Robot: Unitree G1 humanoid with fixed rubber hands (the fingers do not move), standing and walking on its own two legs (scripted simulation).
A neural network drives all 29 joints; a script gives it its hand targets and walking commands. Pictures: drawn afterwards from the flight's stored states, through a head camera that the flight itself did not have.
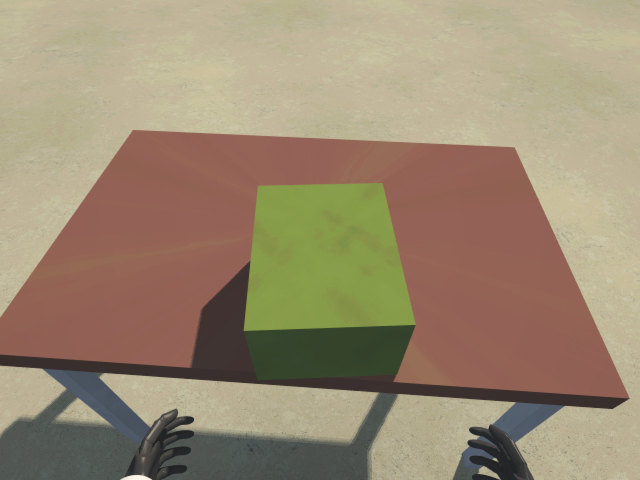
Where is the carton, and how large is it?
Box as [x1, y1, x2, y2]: [244, 183, 415, 379]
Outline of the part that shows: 382,183 258,186 244,322 244,333 257,379 396,374 415,324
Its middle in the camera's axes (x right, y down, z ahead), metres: +0.01 +0.06 +0.66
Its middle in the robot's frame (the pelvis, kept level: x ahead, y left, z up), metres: +0.46 +0.03 -0.06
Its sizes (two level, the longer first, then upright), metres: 0.291 0.226 0.160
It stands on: a table, 0.64 m high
